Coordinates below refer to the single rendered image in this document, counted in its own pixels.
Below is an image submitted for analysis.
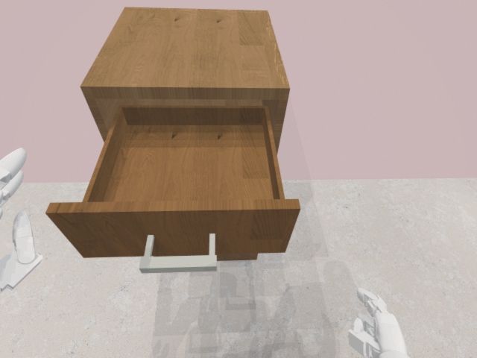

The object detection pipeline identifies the robot left hand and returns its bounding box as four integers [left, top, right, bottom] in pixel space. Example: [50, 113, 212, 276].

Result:
[0, 148, 42, 294]

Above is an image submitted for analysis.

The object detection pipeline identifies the cabinet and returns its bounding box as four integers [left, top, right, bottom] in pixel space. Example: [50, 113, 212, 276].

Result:
[80, 7, 290, 261]

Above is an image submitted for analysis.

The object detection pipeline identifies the robot right hand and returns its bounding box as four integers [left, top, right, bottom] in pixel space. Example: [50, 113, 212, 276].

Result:
[349, 288, 408, 358]

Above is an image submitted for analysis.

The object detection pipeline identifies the drawer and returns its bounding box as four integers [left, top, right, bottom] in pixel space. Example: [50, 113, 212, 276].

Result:
[45, 105, 300, 258]

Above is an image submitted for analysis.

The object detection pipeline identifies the handle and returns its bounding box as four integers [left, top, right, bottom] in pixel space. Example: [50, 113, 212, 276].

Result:
[139, 233, 217, 274]

